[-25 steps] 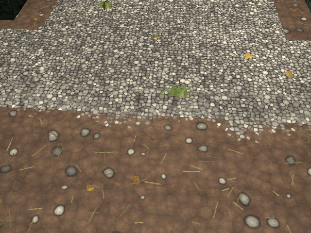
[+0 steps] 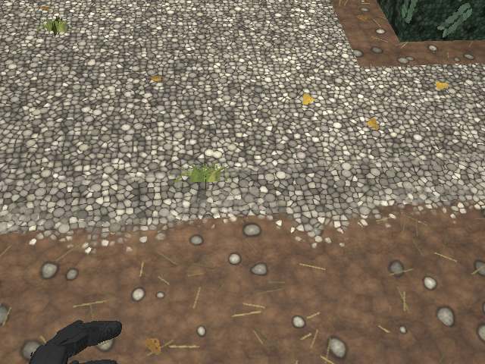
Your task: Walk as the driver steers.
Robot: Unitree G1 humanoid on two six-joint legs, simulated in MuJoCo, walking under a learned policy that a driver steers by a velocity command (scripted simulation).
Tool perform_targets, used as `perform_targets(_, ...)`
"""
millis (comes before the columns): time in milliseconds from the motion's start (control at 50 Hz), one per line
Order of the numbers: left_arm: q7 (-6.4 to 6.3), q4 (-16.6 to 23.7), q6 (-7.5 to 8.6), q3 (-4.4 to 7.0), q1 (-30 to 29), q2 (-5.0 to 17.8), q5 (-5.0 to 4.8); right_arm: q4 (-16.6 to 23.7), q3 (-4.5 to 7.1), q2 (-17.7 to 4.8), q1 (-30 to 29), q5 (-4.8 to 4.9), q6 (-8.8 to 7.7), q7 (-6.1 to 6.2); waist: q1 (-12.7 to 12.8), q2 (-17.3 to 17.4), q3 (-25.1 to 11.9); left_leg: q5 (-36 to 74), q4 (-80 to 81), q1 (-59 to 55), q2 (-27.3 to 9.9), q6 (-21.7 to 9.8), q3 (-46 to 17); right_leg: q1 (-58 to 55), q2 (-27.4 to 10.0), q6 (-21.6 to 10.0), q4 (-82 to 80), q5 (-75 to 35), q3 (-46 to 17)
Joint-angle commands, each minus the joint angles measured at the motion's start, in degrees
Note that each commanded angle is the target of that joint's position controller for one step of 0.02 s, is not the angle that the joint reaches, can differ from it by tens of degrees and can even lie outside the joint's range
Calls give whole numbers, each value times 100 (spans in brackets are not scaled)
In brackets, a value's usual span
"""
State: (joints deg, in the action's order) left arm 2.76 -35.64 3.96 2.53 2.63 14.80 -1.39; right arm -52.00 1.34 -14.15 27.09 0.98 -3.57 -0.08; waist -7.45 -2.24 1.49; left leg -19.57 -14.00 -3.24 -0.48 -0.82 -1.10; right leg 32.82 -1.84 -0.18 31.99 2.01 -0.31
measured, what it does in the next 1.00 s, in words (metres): walks ahead: right foot, then left foot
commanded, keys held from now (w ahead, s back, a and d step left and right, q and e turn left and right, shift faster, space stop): w+q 0.60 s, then e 0.40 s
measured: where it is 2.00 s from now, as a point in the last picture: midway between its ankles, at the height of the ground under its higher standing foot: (164, 347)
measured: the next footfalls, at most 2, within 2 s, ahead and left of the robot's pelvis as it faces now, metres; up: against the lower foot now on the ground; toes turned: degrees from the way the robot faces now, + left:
right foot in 0.08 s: +0.21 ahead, -0.14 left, +0.00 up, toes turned +1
left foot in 0.58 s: +0.44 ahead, +0.18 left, +0.00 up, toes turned +21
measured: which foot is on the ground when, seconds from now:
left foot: down 0.00-0.08, up 0.10-0.56, down 0.58-1.00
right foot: up 0.00-0.06, down 0.08-0.60, up 0.62-1.00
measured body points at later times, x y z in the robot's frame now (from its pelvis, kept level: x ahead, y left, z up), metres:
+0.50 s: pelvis +0.26 +0.00 -0.01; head +0.28 +0.02 +0.44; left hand +0.22 +0.29 -0.14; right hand +0.51 -0.19 -0.09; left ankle +0.40 +0.17 -0.70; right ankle +0.17 -0.14 -0.74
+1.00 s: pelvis +0.45 +0.10 +0.00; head +0.48 +0.12 +0.45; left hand +0.50 +0.39 -0.12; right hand +0.65 -0.12 -0.10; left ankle +0.40 +0.16 -0.74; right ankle +0.60 -0.01 -0.70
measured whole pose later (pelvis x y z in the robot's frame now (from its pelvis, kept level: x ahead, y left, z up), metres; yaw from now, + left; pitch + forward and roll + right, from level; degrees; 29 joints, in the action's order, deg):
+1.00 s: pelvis +0.45 +0.10 +0.00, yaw +14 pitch +1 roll +2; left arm 0.6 -46.1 0.5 3.1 11.0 15.6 -0.6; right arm -44.7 2.4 -14.1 8.6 -1.1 -1.8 1.2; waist -0.2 -3.0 2.9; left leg -13.0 -18.0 5.9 3.8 -4.6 8.3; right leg 31.6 -4.6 2.9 42.3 6.8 -1.1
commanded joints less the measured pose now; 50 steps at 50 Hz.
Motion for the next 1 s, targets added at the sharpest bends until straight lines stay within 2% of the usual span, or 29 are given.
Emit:
perform_targets(20, 43, 659, 192, 112, -665, 445, -14, 179, 280, -1199, 74, 42, 26, 64, 324, 1014, 391, 3165, -75, 137, -1425, -822, -999, -323, 217, -190, -399, 318, 79)
perform_targets(40, 8, 546, 201, 191, -207, 609, 9, 202, 306, -1274, -48, 60, 43, 78, 637, 1027, 99, 4131, -545, 203, -1339, -739, -893, -1087, 335, -320, -580, 307, 150)
perform_targets(60, -62, 308, 193, 315, 629, 859, 34, 247, 296, -1259, -155, 50, 43, 79, 1081, 918, -470, 4657, -1420, 549, -1077, -594, -674, -2381, 316, -497, -696, 51, 160)
perform_targets(80, -157, 101, 166, 426, 1755, 1211, 133, 450, 217, -1061, -338, -61, -6, 69, 1587, 588, -1387, 3497, -2925, 1771, -808, -414, -556, -4334, -551, -832, -278, -194, -628)
perform_targets(100, -176, -19, 97, 512, 2221, 1658, 232, 587, -6, -276, 353, -48, -98, 63, 1363, -1095, -2448, -192, -5041, 3849, 80, -14, -139, -6259, -2177, -1585, -595, 682, -3042)
perform_targets(120, -182, -49, 57, 392, 2242, 1133, 220, 476, 121, -782, 266, 99, -176, 51, 1476, -1056, -2537, -1245, -5828, 4229, 19, 7, -788, -5798, -2297, -1655, -1175, 1309, -3848)
perform_targets(140, -202, -94, 45, 292, 1842, 875, 172, 620, 249, -1083, -251, 230, -171, 40, 1380, -788, -1419, -883, -6051, 4615, -247, 14, -669, -4961, -2069, -1412, -1319, 1237, -2872)
perform_targets(180, -169, -159, 78, 210, 1212, 584, 164, 689, 257, -894, -710, 125, -117, 72, 1049, -294, -502, -169, -5655, 4336, -589, 35, -457, -3489, -1544, -1177, -1740, 658, -1676)
perform_targets(200, -149, -192, 136, 183, 997, 464, 199, 652, 277, -778, -639, 92, -31, 82, 851, -394, -306, 75, -5491, 4016, -722, 39, -483, -2979, -1344, -1104, -1979, 424, -1233)
perform_targets(240, -131, -310, 236, 215, 789, 429, 193, 637, 245, -486, -522, 101, 112, 75, 650, -375, -129, 263, -5371, 3739, -776, 84, -444, -2446, -1298, -1152, -2318, 48, -763)
perform_targets(280, -148, -439, 304, 263, 725, 533, 197, 789, 265, -469, -747, 65, 185, 80, 576, -256, 78, 579, -5105, 3969, -813, 143, -507, -2299, -1333, -1182, -2498, -332, -373)
perform_targets(320, -190, -560, 311, 304, 788, 646, 208, 946, 262, -476, -1047, 31, 176, 44, 618, -150, 171, 1163, -4524, 4185, -824, 165, -539, -2417, -1302, -1170, -2555, -541, -6)
perform_targets(400, -269, -720, 249, 368, 964, 920, 162, 1234, 180, -392, -1840, 31, 99, -151, 889, 25, 338, 2178, -3109, 3951, -722, 57, -152, -2591, -1229, -1028, -2601, -610, 647)
perform_targets(500, -293, -952, 58, 472, 1327, 1222, -5, 1698, 214, -579, -2510, 29, 138, -294, 1045, 63, 460, 1560, -2371, 4128, -558, -246, 174, -3609, -1528, -823, -2163, -1034, 915)
perform_targets(540, -314, -953, -32, 513, 1277, 1395, -38, 1774, 313, -764, -2279, 13, 177, -307, 822, -119, 126, 962, -2306, 3496, -187, -458, 528, -3816, -1496, -679, -1357, -2724, 1102)
perform_targets(560, -328, -934, -90, 515, 1197, 1431, -58, 1664, 430, -943, -1683, 19, 198, -295, 453, -133, -250, 889, -2165, 2660, 101, -607, 725, -3702, -1369, -565, -429, -3478, 1261)
perform_targets(580, -353, -900, -116, 450, 1217, 1291, -43, 1394, 637, -1292, -692, 42, 228, -227, -25, 11, -778, 1103, -1954, 1191, 392, -816, 728, -3077, -1112, -359, 906, -3414, 1409)
perform_targets(600, -366, -715, -74, 297, 1430, 879, 135, 1271, 843, -1931, 18, 73, 278, -99, -125, 1029, -1293, 988, -1720, -595, -667, -1349, -1143, -1251, -664, -13, 2971, -992, 1487)
perform_targets(620, -302, -517, 98, 94, 1700, 387, 179, 1555, 769, -2149, -472, 21, 194, -105, 457, 1920, -2071, 654, -625, -1646, -1970, -2339, -4354, 454, 461, 243, 4645, 3219, 397)
perform_targets(640, -228, -609, 221, 217, 1276, 1001, -36, 1652, 566, -1512, -598, -58, 110, -169, 108, 977, -2082, 1419, -352, -1446, -2075, -2063, -3984, 772, 119, 154, 4889, 3061, -414)
perform_targets(660, -208, -611, 247, 218, 1110, 1020, -176, 1596, 476, -1252, -776, -134, 56, -181, 232, 792, -1395, 2604, -557, -743, -1956, -1835, -2881, 802, -123, 53, 4707, 2754, -287)
perform_targets(680, -264, -683, 224, 192, 1084, 907, -82, 1565, 421, -1070, -1109, -110, 17, -191, 475, 313, -947, 3575, -700, 37, -1663, -1578, -2030, 588, -417, 42, 4206, 2439, -248)
perform_targets(700, -304, -766, 154, 227, 1081, 943, 18, 1563, 358, -841, -1378, -107, -6, -174, 622, 405, -786, 3956, -648, 545, -1456, -1417, -1487, 291, -581, 40, 3811, 2285, -265)
perform_targets(720, -302, -863, 50, 230, 1244, 915, 17, 1558, 329, -813, -1502, -163, -30, -162, 763, 547, -743, 4250, -497, 1005, -1363, -1339, -1199, -163, -624, 61, 3712, 2102, -291)
perform_targets(760, -327, -1043, -133, 210, 1551, 754, 23, 1459, 334, -855, -1635, -218, -118, -137, 939, 512, -737, 4794, -219, 1415, -1283, -1370, -693, -541, -518, 184, 3479, 1711, -246)
perform_targets(820, -381, -1051, -231, 193, 1413, 627, 60, 1292, 305, -784, -1818, -265, -150, -24, 976, 576, -546, 4906, -28, 1492, -1145, -1244, 6, -460, -401, 331, 2656, 960, -389)
perform_targets(860, -361, -990, -224, 173, 1180, 575, 68, 1224, 294, -785, -1926, -273, -102, 58, 894, 675, -468, 4636, 21, 1364, -1007, -1079, 392, -489, -374, 362, 1904, 351, -318)
perform_targets(900, -308, -851, -222, 160, 872, 560, 72, 1130, 323, -892, -1874, -256, -23, 130, 727, 681, -413, 4495, 23, 1091, -1086, -1056, 491, -402, -348, 376, 1431, 69, -201)
perform_targets(1000, -163, -510, -303, 202, 563, 611, 88, 941, 386, -993, -1779, -154, 246, 196, 568, 641, -274, 4327, -368, 375, -1502, -1162, 419, -32, -303, 248, 966, 765, 1)
Velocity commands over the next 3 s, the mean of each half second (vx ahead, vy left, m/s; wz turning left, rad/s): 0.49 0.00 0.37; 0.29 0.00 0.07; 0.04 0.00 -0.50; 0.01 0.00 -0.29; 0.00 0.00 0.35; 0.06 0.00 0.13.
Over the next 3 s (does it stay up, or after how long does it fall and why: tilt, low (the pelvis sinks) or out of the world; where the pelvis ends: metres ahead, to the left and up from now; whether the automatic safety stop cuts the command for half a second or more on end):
stays up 0.56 0.16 -0.01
